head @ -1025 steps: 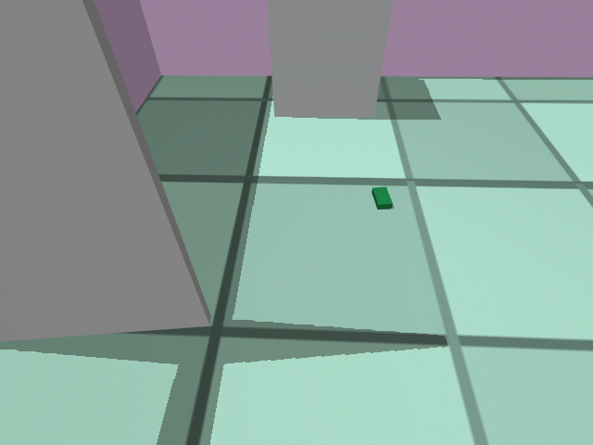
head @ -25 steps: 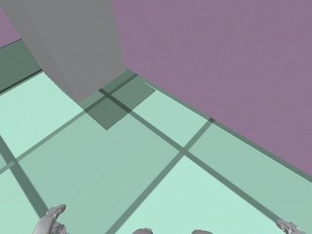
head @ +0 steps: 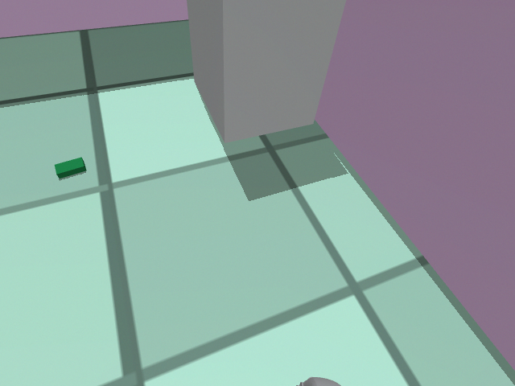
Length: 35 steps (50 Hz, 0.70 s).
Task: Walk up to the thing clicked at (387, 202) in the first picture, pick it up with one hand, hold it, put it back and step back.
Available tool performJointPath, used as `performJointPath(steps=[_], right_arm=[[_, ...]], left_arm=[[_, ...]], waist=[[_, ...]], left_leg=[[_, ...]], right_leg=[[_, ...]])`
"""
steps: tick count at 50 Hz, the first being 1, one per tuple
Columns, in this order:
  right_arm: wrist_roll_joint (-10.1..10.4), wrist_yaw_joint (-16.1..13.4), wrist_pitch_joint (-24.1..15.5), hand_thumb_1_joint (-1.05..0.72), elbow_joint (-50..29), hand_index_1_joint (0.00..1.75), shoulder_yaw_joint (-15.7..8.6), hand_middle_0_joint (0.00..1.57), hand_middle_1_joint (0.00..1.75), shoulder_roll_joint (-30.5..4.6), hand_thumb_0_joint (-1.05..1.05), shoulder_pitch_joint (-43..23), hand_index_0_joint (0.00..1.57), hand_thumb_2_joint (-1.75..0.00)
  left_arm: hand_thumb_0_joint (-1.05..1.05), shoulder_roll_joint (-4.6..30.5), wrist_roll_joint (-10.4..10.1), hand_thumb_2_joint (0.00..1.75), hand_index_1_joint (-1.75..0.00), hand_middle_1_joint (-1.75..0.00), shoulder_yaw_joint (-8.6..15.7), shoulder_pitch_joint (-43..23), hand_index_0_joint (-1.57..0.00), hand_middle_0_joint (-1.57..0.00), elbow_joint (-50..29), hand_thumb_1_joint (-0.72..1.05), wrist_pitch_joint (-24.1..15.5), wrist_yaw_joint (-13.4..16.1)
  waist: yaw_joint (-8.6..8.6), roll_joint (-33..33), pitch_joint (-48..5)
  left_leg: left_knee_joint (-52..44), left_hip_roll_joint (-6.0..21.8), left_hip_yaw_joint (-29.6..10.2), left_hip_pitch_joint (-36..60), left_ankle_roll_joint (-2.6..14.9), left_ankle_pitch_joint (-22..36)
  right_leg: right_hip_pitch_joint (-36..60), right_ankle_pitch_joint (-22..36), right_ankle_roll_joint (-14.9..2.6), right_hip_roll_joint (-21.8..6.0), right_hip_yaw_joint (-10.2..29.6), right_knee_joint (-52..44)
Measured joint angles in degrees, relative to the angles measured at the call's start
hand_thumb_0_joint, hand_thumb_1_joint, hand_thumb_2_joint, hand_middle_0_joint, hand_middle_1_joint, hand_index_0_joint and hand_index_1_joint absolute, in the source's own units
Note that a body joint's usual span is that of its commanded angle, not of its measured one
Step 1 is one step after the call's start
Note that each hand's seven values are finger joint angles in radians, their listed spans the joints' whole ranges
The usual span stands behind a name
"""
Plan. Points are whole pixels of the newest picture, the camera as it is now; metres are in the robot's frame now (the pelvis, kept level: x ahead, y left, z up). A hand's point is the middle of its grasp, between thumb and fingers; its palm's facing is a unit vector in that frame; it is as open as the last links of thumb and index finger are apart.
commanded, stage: walk up
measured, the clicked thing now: (70, 167) +1.15 +0.92 -0.74
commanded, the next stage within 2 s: stand in 1.82 s
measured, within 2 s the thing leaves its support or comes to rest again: neither
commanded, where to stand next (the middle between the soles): +0.07 +0.00 m, yaw +30 degrees
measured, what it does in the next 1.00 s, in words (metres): steps on the spot, turning left: right foot, then left foot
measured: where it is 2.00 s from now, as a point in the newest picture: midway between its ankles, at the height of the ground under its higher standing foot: outside the picture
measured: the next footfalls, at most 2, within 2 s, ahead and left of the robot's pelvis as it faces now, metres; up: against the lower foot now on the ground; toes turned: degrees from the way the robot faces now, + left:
right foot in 0.26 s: +0.09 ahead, -0.14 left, +0.00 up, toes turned +9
left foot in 0.64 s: +0.01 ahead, +0.11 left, +0.00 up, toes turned +27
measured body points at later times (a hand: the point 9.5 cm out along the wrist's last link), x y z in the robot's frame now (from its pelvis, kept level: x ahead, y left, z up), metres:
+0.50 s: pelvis -0.01 -0.04 +0.01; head +0.04 -0.06 +0.45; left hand -0.01 +0.30 -0.07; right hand +0.19 -0.31 -0.11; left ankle -0.02 +0.12 -0.65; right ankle +0.05 -0.15 -0.72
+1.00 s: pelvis -0.01 -0.04 -0.01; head +0.01 -0.02 +0.44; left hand -0.11 +0.26 -0.13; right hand +0.23 -0.27 -0.11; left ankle -0.02 +0.10 -0.71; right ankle +0.08 -0.15 -0.72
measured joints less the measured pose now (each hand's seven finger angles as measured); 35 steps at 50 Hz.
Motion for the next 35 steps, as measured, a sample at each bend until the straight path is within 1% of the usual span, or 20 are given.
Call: performJointPath(steps=[3, 6, 11, 12, 13, 14, 15, 16, 17, 18, 20, 22, 25, 27, 29, 30, 32, 33, 34, 35], right_arm=[[0.63, -0.8, -0.34, -0.9, -0.63, 0.3, 0.46, 0.2, 0.3, -0.15, 0.01, 0.04, 0.21, -0.9], [0.42, -1.22, -0.81, -0.9, -1.81, 0.3, 0.32, 0.2, 0.3, -0.72, 0.01, -0.27, 0.21, -0.9], [-0.21, -1.33, -0.82, -0.9, -4.19, 0.3, 0.13, 0.2, 0.3, -1.23, 0.01, -1.4, 0.21, -0.9], [-0.24, -1.27, -0.64, -0.9, -4.55, 0.3, 0.13, 0.2, 0.3, -1.35, 0.01, -1.71, 0.21, -0.9], [-0.15, -1.19, -0.36, -0.9, -4.81, 0.3, 0.13, 0.2, 0.3, -1.53, 0.01, -2.02, 0.21, -0.9], [0.08, -1.17, 0.01, -0.9, -4.76, 0.3, 0.02, 0.2, 0.3, -1.95, 0.01, -2.65, 0.21, -0.9], [0.39, -1.28, 0.53, -0.9, -4.34, 0.3, -0.21, 0.2, 0.3, -2.21, 0.01, -3.54, 0.21, -0.9], [0.51, -1.57, 1.01, -0.9, -3.83, 0.3, -0.38, 0.2, 0.3, -2.02, 0.01, -4.29, 0.21, -0.9], [0.46, -1.89, 1.36, -0.9, -3.34, 0.3, -0.35, 0.2, 0.3, -1.6, 0.01, -4.72, 0.21, -0.9], [0.34, -1.98, 1.53, -0.9, -2.88, 0.3, -0.17, 0.2, 0.3, -1.26, 0.01, -4.91, 0.21, -0.9], [0.13, -1.26, 1.46, -0.9, -2.27, 0.3, 0.04, 0.2, 0.3, -1.4, 0.01, -4.81, 0.21, -0.9], [0.06, -0.27, 1.26, -0.9, -1.91, 0.3, -0.27, 0.2, 0.3, -2.1, 0.01, -4.46, 0.21, -0.9], [0.32, 0.75, 1.02, -0.9, -0.84, 0.3, -0.79, 0.2, 0.3, -2.77, 0.01, -4.03, 0.21, -0.9], [0.46, 0.98, 0.76, -0.9, 0.42, 0.3, -0.9, 0.2, 0.3, -2.7, 0.01, -3.62, 0.21, -0.9], [0.58, 1.02, 0.45, -0.9, 1.81, 0.3, -0.78, 0.2, 0.3, -2.37, 0.01, -3.08, 0.21, -0.9], [0.61, 0.95, 0.27, -0.9, 2.46, 0.3, -0.68, 0.2, 0.3, -2.18, 0.01, -2.82, 0.21, -0.9], [0.64, 0.57, -0.36, -0.9, 3.51, 0.3, -0.64, 0.2, 0.3, -2.0, 0.01, -2.22, 0.21, -0.9], [0.58, 0.16, -0.81, -0.9, 4.26, 0.3, -0.77, 0.2, 0.3, -1.48, 0.01, -2.36, 0.21, -0.9], [0.38, -0.24, -1.11, -0.9, 4.84, 0.3, -0.71, 0.2, 0.3, -0.73, 0.01, -2.66, 0.21, -0.9], [-0.01, -0.53, -1.37, -0.9, 4.93, 0.3, -0.42, 0.2, 0.3, -0.28, 0.01, -2.57, 0.21, -0.9]], left_arm=[[0.01, -0.92, -0.42, 0.9, -0.3, -0.3, -0.46, -0.04, -0.21, -0.2, -0.67, 0.9, -1.06, 0.12], [0.01, -1.91, -0.39, 0.9, -0.3, -0.3, -0.84, -0.79, -0.21, -0.21, -0.85, 0.9, -1.39, 0.56], [0.01, -2.36, -0.67, 0.9, -0.3, -0.3, -0.8, -2.6, -0.21, -0.21, -1.85, 0.9, -2.41, 1.62], [0.01, -2.38, -0.72, 0.9, -0.3, -0.3, -0.69, -2.95, -0.21, -0.21, -2.08, 0.9, -2.7, 1.81], [0.01, -2.43, -0.75, 0.9, -0.3, -0.3, -0.57, -3.15, -0.21, -0.21, -2.34, 0.9, -3.12, 1.99], [0.01, -2.92, -0.64, 0.9, -0.3, -0.3, -0.42, -3.43, -0.21, -0.21, -2.39, 0.9, -3.67, 2.23], [0.01, -3.46, -0.3, 0.9, -0.3, -0.3, -0.49, -3.58, -0.21, -0.21, -2.51, 0.9, -4.12, 2.39], [0.01, -3.65, 0.06, 0.9, -0.3, -0.3, -0.73, -3.55, -0.21, -0.21, -2.76, 0.9, -4.4, 2.38], [0.01, -3.58, 0.31, 0.9, -0.3, -0.3, -0.98, -3.58, -0.21, -0.21, -2.85, 0.9, -4.43, 2.23], [0.01, -3.56, 0.41, 0.9, -0.3, -0.3, -1.04, -3.69, -0.21, -0.21, -2.73, 0.9, -4.31, 2.09], [0.01, -4.0, 0.42, 0.9, -0.3, -0.3, -0.95, -3.63, -0.21, -0.21, -2.47, 0.9, -4.21, 2.09], [0.01, -4.37, 0.49, 0.9, -0.3, -0.3, -1.0, -2.9, -0.21, -0.21, -2.23, 0.9, -4.54, 2.28], [0.01, -3.86, 1.03, 0.9, -0.3, -0.3, -0.7, -1.18, -0.21, -0.21, -2.18, 0.9, -4.69, 2.04], [0.01, -2.96, 1.42, 0.9, -0.3, -0.3, -0.24, -0.21, -0.21, -0.21, -2.4, 0.89, -4.53, 1.58], [0.01, -1.73, 1.56, 0.9, -0.3, -0.3, 0.28, 0.42, -0.21, -0.21, -2.76, 0.89, -4.12, 1.12], [0.01, -1.09, 1.46, 0.9, -0.3, -0.3, 0.52, 0.67, -0.21, -0.21, -2.87, 0.89, -3.84, 0.96], [0.01, -0.01, 1.05, 0.9, -0.3, -0.3, 0.79, 1.28, -0.21, -0.21, -2.81, 0.89, -3.09, 0.75], [0.01, 0.58, 0.85, 0.9, -0.3, -0.3, 0.97, 1.31, -0.21, -0.21, -2.43, 0.89, -2.67, 0.8], [0.01, 1.0, 0.62, 0.9, -0.3, -0.3, 1.21, 1.29, -0.21, -0.21, -1.72, 0.9, -2.14, 0.97], [0.01, 0.85, 0.33, 0.9, -0.3, -0.3, 1.34, 1.43, -0.21, -0.21, -0.93, 0.9, -1.49, 1.13]], waist=[[0.01, 0.16, 0.45], [-0.41, 1.47, 1.14], [-0.89, 3.73, 1.87], [-0.94, 4.26, 1.92], [-0.85, 4.86, 1.85], [-0.55, 6.26, 2.11], [-0.47, 7.84, 2.47], [-0.49, 8.47, 2.69], [-0.31, 8.15, 2.71], [0.03, 7.47, 2.75], [0.67, 6.86, 2.74], [1.11, 7.22, 2.25], [1.53, 7.61, 1.54], [1.74, 7.26, 1.19], [2.11, 6.27, 1.0], [2.33, 5.63, 0.9], [2.53, 4.51, 0.5], [2.52, 3.01, 0.83], [2.78, 1.02, 1.42], [2.85, 0.1, 1.27]], left_leg=[[-1.49, -1.04, -1.95, 0.14, -0.19, 1.1], [-0.56, -2.01, -4.2, -0.47, -0.31, 0.95], [2.83, -3.53, -7.63, -3.1, -1.32, 0.09], [3.79, -3.82, -8.35, -3.81, -1.66, -0.2], [5.01, -4.05, -9.01, -4.59, -2.07, -0.67], [6.55, -3.71, -9.82, -5.21, -2.46, -1.3], [8.76, -3.37, -10.46, -6.14, -1.97, -1.05], [12.07, -3.63, -9.92, -7.49, -1.61, -3.75], [16.29, -4.08, -8.0, -9.06, -1.52, -7.64], [20.54, -4.33, -5.74, -10.43, -1.7, -10.0], [26.44, -3.59, -2.57, -12.15, -2.18, -9.92], [28.27, -2.03, -1.83, -12.85, -2.27, -6.17], [23.77, 0.71, -1.95, -11.33, -2.6, -2.14], [17.19, 2.36, -1.17, -9.11, -3.11, -2.25], [10.42, 3.23, 0.14, -6.36, -3.42, -3.26], [7.23, 3.31, 0.87, -4.8, -3.45, -2.88], [0.42, 2.86, 2.32, -0.93, -3.2, 0.47], [-0.48, 1.71, 2.67, -0.19, -2.77, 2.36], [0.06, 0.46, 3.43, 0.17, -2.3, 2.11], [1.0, 0.03, 3.67, -0.1, -1.95, 1.37]], right_leg=[[-2.1, 2.86, -0.47, 0.64, 2.29, -0.01], [-2.22, 2.84, -0.77, 1.1, 3.62, -2.76], [-0.92, 3.61, -1.98, 2.95, 4.34, -8.17], [0.0, 4.53, -2.32, 3.61, 4.31, -10.14], [1.52, 7.01, -2.79, 4.33, 4.18, -13.57], [2.38, 9.99, -2.17, 5.18, 3.65, -15.36], [2.74, 10.27, -1.56, 5.69, 2.57, -15.32], [3.08, 9.88, -1.22, 5.35, 1.67, -14.98], [3.44, 9.48, -1.22, 4.34, 1.25, -14.74], [4.08, 9.39, -1.35, 3.09, 1.08, -15.02], [5.92, 10.21, -1.48, 1.05, 0.57, -17.16], [7.27, 11.41, -1.17, -0.06, -0.23, -19.61], [8.43, 12.43, -0.88, -0.81, -1.56, -21.82], [8.74, 12.37, -0.96, -1.3, -2.73, -22.1], [8.55, 11.57, -0.92, -1.98, -3.86, -21.02], [8.24, 10.93, -0.71, -2.39, -4.3, -19.99], [7.16, 9.08, -0.11, -3.25, -4.95, -16.82], [6.51, 7.79, -0.03, -4.48, -4.68, -14.52], [5.93, 6.23, -0.69, -5.53, -3.33, -12.31], [4.97, 4.0, -0.89, -4.8, -1.37, -10.1]])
